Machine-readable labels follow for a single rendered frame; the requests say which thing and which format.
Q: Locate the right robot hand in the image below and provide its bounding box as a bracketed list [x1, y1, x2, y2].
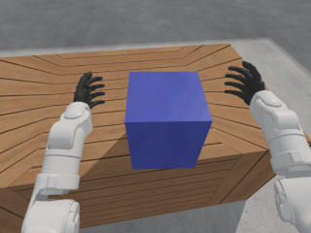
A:
[224, 61, 265, 106]

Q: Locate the carton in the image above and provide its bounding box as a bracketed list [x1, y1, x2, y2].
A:
[124, 71, 213, 170]

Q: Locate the right robot upper arm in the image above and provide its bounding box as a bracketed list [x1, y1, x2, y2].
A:
[273, 177, 311, 233]

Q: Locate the left robot forearm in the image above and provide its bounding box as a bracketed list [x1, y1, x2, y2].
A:
[20, 102, 93, 233]

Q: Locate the pedestal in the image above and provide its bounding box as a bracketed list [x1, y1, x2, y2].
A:
[0, 43, 311, 233]

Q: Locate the left robot upper arm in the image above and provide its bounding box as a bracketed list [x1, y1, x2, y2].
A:
[23, 199, 80, 233]

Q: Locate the left robot hand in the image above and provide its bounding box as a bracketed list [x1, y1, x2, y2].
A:
[73, 71, 105, 109]

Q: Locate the right robot forearm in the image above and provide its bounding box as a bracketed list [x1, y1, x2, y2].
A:
[249, 90, 311, 179]

